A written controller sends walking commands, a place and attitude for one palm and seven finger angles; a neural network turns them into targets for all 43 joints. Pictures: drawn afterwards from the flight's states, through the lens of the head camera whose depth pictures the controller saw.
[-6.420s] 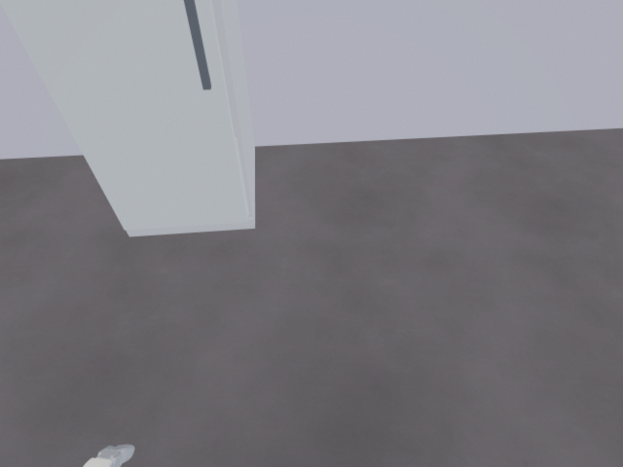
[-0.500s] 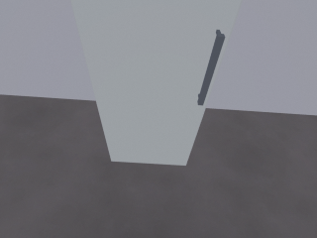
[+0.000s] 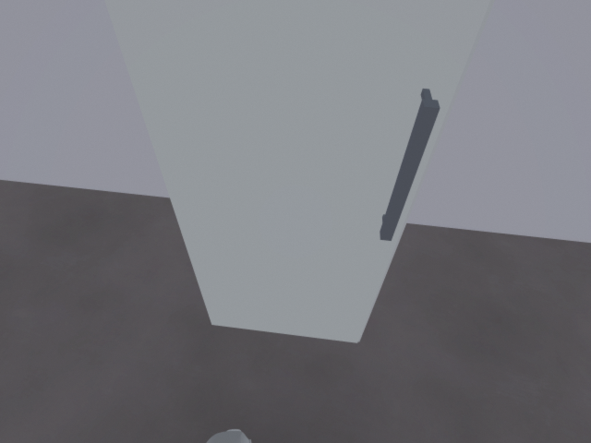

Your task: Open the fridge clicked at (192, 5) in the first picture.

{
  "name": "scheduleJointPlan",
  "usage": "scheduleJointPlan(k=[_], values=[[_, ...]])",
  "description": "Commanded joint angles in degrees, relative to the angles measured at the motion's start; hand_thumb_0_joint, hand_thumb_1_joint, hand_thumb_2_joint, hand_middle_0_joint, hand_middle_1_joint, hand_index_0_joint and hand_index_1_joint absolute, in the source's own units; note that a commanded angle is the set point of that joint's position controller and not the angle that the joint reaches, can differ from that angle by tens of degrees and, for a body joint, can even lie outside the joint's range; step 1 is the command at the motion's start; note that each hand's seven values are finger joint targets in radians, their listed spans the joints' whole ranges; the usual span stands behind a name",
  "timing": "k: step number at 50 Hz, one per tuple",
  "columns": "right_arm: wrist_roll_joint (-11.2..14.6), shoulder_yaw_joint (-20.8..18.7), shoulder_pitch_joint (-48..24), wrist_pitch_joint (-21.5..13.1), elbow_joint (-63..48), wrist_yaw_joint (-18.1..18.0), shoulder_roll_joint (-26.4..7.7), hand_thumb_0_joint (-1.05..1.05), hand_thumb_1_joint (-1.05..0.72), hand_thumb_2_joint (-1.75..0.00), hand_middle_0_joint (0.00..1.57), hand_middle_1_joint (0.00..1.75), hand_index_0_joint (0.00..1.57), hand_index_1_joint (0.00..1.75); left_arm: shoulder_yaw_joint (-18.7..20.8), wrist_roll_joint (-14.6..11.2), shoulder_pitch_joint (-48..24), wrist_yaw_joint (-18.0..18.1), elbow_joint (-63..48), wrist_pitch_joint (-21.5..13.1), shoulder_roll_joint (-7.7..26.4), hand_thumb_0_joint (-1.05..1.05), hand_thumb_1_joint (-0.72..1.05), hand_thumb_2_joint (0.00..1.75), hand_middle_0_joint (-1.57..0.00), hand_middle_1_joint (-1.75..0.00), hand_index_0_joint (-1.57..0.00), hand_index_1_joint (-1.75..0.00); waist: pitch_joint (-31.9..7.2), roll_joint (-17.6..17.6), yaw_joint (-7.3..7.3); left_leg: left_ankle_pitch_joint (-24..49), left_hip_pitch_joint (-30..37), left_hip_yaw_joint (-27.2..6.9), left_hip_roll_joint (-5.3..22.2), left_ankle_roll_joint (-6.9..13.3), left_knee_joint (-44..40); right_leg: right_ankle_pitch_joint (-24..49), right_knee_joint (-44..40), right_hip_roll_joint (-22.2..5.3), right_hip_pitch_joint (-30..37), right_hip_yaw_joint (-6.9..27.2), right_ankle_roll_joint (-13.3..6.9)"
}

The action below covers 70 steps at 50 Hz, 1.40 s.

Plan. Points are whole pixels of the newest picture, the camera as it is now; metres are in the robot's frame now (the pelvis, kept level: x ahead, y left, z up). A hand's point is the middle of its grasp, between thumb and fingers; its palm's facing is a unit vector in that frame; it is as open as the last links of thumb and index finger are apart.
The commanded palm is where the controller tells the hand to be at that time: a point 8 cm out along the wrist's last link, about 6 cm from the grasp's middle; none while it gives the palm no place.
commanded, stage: come to a stop and stand still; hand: right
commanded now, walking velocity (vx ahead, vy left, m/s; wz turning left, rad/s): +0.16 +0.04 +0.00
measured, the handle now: (403, 174) +0.53 -0.14 +0.08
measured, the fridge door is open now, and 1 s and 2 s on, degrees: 0 0 0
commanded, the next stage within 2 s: look again from close up in 1.88 s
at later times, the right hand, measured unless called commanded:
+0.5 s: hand out of the picture +0.12 -0.19 -0.19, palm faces +0.07 +0.98 -0.20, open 7.3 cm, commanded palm none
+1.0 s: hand out of the picture +0.03 -0.14 -0.17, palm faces +0.03 +0.98 -0.21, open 7.4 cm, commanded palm none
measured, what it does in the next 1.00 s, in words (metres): steps on the spot: left foot, then right foot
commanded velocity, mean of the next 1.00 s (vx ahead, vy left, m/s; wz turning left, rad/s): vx -0.07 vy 0.01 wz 0.00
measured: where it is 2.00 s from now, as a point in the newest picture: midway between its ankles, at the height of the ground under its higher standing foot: outside the picture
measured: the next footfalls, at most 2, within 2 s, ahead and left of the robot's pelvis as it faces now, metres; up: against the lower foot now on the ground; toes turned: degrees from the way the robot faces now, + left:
left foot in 0.08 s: +0.14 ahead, +0.13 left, +0.00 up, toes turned +8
right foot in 0.44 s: +0.14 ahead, -0.10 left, +0.00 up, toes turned -3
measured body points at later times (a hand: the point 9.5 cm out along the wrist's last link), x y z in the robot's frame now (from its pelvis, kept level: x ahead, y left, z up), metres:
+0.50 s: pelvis +0.07 -0.01 -0.01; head +0.09 -0.02 +0.43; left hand +0.14 +0.24 -0.15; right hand +0.12 -0.24 -0.18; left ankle +0.09 +0.12 -0.73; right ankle +0.10 -0.10 -0.74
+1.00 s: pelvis +0.02 +0.03 +0.00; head +0.00 +0.05 +0.45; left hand +0.02 +0.26 -0.17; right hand +0.03 -0.19 -0.16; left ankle +0.00 +0.15 -0.74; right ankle +0.09 -0.10 -0.74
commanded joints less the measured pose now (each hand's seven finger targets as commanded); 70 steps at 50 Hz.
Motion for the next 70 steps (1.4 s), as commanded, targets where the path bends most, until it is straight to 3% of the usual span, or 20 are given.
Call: scheduleJointPlan(k=[1, 3, 5, 6, 9, 20, 21, 23, 24, 27, 36, 41, 44, 46, 51, 63, 66, 67, 68, 70], values=[[0.14, -0.14, 1.14, -1.61, -2.49, 0.17, -0.7, 0.0, -0.9, -0.9, 0.2, 0.3, 0.2, 0.3, 1.87, 0.46, 1.8, 0.61, -1.35, -0.41, 8.29, 0.0, 0.9, 0.9, -0.2, -0.3, -0.2, -0.3, 4.9, -5.83, -0.81, 2.39, 6.52, 2.65, -2.77, 0.92, -8.81, 11.91, -3.24, -15.69, -7.4, 10.14, -6.45], [0.09, -0.68, 7.68, -2.63, -0.11, -0.07, -3.32, 0.0, -0.9, -0.9, 0.2, 0.3, 0.2, 0.3, 1.38, 0.0, 2.15, 0.45, -0.97, -0.53, 6.82, 0.0, 0.9, 0.9, -0.2, -0.3, -0.2, -0.3, 0.37, -1.33, -3.78, 7.47, 19.21, 1.14, -2.23, 2.12, -16.86, 11.93, 7.94, -11.07, -10.34, 6.42, -3.1], [0.48, -1.8, 16.29, -3.57, 2.23, -0.99, -11.02, 0.0, -0.9, -0.9, 0.2, 0.3, 0.2, 0.3, 0.32, -0.83, 2.43, 0.1, -3.12, -0.59, 2.93, 0.0, 0.9, 0.9, -0.2, -0.3, -0.2, -0.3, -5.78, 14.06, -5.55, 28.51, 32.4, -21.26, 17.96, 11.8, -23.11, -17.23, 31.41, -1.52, -25.38, 1.05, 1.71], [1.04, -1.24, 14.42, -3.91, 2.0, -1.31, -10.2, 0.0, -0.9, -0.9, 0.2, 0.3, 0.2, 0.3, 0.21, -0.83, 0.6, 0.55, -3.01, 0.4, 4.18, 0.0, 0.9, 0.9, -0.2, -0.3, -0.2, -0.3, -7.48, 13.88, -5.48, 36.29, 26.18, -21.55, 17.98, 13.42, -24.22, -19.8, 35.46, -3.26, -22.1, 7.67, 1.78], [0.45, -0.04, 2.19, -2.83, -0.64, -2.4, -6.23, 0.0, -0.9, -0.9, 0.2, 0.3, 0.2, 0.3, -0.04, -1.21, 0.37, 0.91, -0.96, 1.68, 1.73, 0.0, 0.9, 0.9, -0.2, -0.3, -0.2, -0.3, -3.75, 3.28, -1.36, 42.75, 16.83, -10.79, 13.59, 12.8, -22.05, -14.24, 31.1, -4.53, -17.11, 9.45, 2.75], [0.24, -2.08, -1.97, 0.38, -4.07, -2.75, -8.79, 0.0, -0.9, -0.9, 0.2, 0.3, 0.2, 0.3, 1.76, -0.68, -2.6, 0.32, -5.22, 3.78, 4.82, 0.0, 0.9, 0.9, -0.2, -0.3, -0.2, -0.3, -3.5, 9.46, 0.1, 29.68, 11.2, -6.44, 10.35, 9.56, -16.64, 0.77, 12.77, -2.1, -10.45, 6.5, 3.63], [0.56, -1.95, -2.4, 0.72, -4.41, -2.6, -8.35, 0.0, -0.9, -0.9, 0.2, 0.3, 0.2, 0.3, 1.74, -0.52, -1.32, 0.2, -4.98, 3.34, 5.58, 0.0, 0.9, 0.9, -0.2, -0.3, -0.2, -0.3, -3.7, 6.71, 1.01, 22.43, 8.0, -4.93, 8.33, 7.08, -13.73, 8.31, 6.8, -3.22, -5.71, 6.67, 3.15], [1.21, -0.88, 1.03, 1.47, -5.52, -2.26, -3.24, 0.0, -0.9, -0.9, 0.2, 0.3, 0.2, 0.3, 2.41, 0.19, -3.79, 0.34, -7.79, 2.38, 12.59, 0.0, 0.9, 0.9, -0.2, -0.3, -0.2, -0.3, -3.54, -16.58, -0.37, -11.08, 3.97, 1.1, -3.12, 0.33, -0.02, 28.73, -3.64, -20.19, -8.47, 24.58, -5.56], [0.72, -0.76, 0.62, 2.11, -5.49, -2.77, -4.46, 0.0, -0.9, -0.9, 0.2, 0.3, 0.2, 0.3, 2.32, 0.24, -5.79, 0.97, -8.3, 2.14, 12.7, 0.0, 0.9, 0.9, -0.2, -0.3, -0.2, -0.3, -3.45, -17.73, -0.03, -19.33, 5.07, -3.92, -4.45, 0.21, 9.14, 27.91, -6.05, -21.8, -12.02, 27.43, -8.0], [0.64, -0.95, 2.49, 1.74, -2.97, -1.93, -4.75, 0.0, -0.9, -0.9, 0.2, 0.3, 0.2, 0.3, 1.29, 0.1, -10.83, 1.83, -9.41, 1.54, 10.91, 0.0, 0.9, 0.9, -0.2, -0.3, -0.2, -0.3, -2.97, -7.87, -2.06, -11.54, 1.78, -7.69, -4.17, 0.1, 16.91, 25.84, -3.71, -17.15, -8.86, 20.19, -8.37], [0.64, 0.23, 1.21, 1.98, -2.69, -0.98, -3.54, 0.0, -0.9, -0.9, 0.2, 0.3, 0.2, 0.3, 2.46, 0.05, -6.43, 1.4, -6.67, 2.17, 12.2, 0.0, 0.9, 0.9, -0.2, -0.3, -0.2, -0.3, -4.0, -9.33, 1.58, -13.14, 4.55, -3.98, -3.21, -0.91, 1.33, 14.61, -5.79, -16.94, -2.34, 19.56, -8.05], [0.81, 0.87, 8.36, 0.86, 0.92, -1.41, -2.68, 0.0, -0.9, -0.9, 0.2, 0.3, 0.2, 0.3, 2.48, -0.48, -8.19, 0.67, -5.66, 2.36, 11.49, 0.0, 0.9, 0.9, -0.2, -0.3, -0.2, -0.3, -4.67, -8.0, -1.36, -0.04, 16.08, -0.67, -4.38, 0.27, -19.52, 4.97, -3.97, -12.28, -7.87, 16.37, -4.04], [0.61, 0.9, 6.17, -0.22, 0.67, -1.96, -7.57, 0.0, -0.9, -0.9, 0.2, 0.3, 0.2, 0.3, 1.06, -1.08, -7.74, -0.21, -5.55, 2.77, 5.5, 0.0, 0.9, 0.9, -0.2, -0.3, -0.2, -0.3, 0.46, 2.59, 0.0, -6.05, 12.37, -12.42, 6.72, 4.93, -30.23, -1.6, 2.85, -4.11, -13.08, 9.25, 2.26], [0.83, 0.77, 2.73, -0.59, 0.3, -1.98, -7.72, 0.0, -0.9, -0.9, 0.2, 0.3, 0.2, 0.3, 0.71, -0.3, -7.88, -0.26, -4.76, 3.6, 5.44, 0.0, 0.9, 0.9, -0.2, -0.3, -0.2, -0.3, 5.58, 13.34, -0.05, -17.07, 0.53, -13.65, 6.6, 5.79, -34.59, 0.07, 7.47, -3.35, -9.09, 8.22, 2.41], [1.37, 1.3, 3.54, -0.54, 1.13, -2.0, -4.4, 0.0, -0.9, -0.9, 0.2, 0.3, 0.2, 0.3, -0.02, -0.28, -0.41, 0.27, -0.3, 2.78, 5.01, 0.0, 0.9, 0.9, -0.2, -0.3, -0.2, -0.3, 5.01, 3.75, 1.19, -11.62, 2.79, -8.6, 1.53, 4.24, -28.31, 4.62, 4.04, -4.54, -7.19, 9.37, 2.02], [1.26, 1.17, 8.43, -0.12, 3.33, -2.11, -1.19, 0.0, -0.9, -0.9, 0.2, 0.3, 0.2, 0.3, -0.17, -0.21, 3.59, 0.99, 1.28, 2.36, 2.65, 0.0, 0.9, 0.9, -0.2, -0.3, -0.2, -0.3, 6.45, -1.18, -0.41, -12.67, 5.48, -7.25, -0.56, 3.63, -25.35, -1.32, 0.92, -4.9, -13.65, 12.02, 1.48], [1.24, 1.27, 9.86, -0.26, 3.76, -2.21, -0.32, 0.0, -0.9, -0.9, 0.2, 0.3, 0.2, 0.3, -0.06, -0.33, 3.47, 1.16, 1.35, 1.97, 2.58, 0.0, 0.9, 0.9, -0.2, -0.3, -0.2, -0.3, 4.4, -2.2, -0.81, -7.98, 7.84, -6.4, -0.91, 3.33, -24.09, 0.35, 0.17, -5.41, -12.85, 12.59, 1.14], [0.16, 2.39, 14.42, -2.25, 4.1, -3.95, -1.97, 0.0, -0.9, -0.9, 0.2, 0.3, 0.2, 0.3, -0.73, -0.3, -6.07, 0.35, -3.45, 0.98, 4.44, 0.0, 0.9, 0.9, -0.2, -0.3, -0.2, -0.3, 8.01, 1.59, -4.53, 13.69, 7.32, -11.97, 2.12, 3.41, -26.26, 4.3, 15.01, -4.16, -18.85, 9.67, 2.79], [0.18, 2.1, 10.07, -3.21, 1.39, -3.59, -4.73, 0.0, -0.9, -0.9, 0.2, 0.3, 0.2, 0.3, -0.61, -0.43, -1.05, -0.35, -5.16, 1.48, 1.25, 0.0, 0.9, 0.9, -0.2, -0.3, -0.2, -0.3, 2.92, 3.46, 1.15, 3.02, 6.58, -12.69, 6.58, 5.92, -27.84, -2.47, 17.32, -3.02, -17.3, 8.89, 2.1], [0.43, 1.48, 6.66, -3.94, -0.78, -3.25, -5.3, 0.0, -0.9, -0.9, 0.2, 0.3, 0.2, 0.3, -0.76, -0.1, 2.4, -0.71, -4.82, 1.36, 1.55, 0.0, 0.9, 0.9, -0.2, -0.3, -0.2, -0.3, -2.57, 0.8, 2.14, 2.7, 8.8, -8.87, 4.7, 7.52, -23.42, 1.35, 15.24, -2.47, -12.66, 7.98, 1.67]])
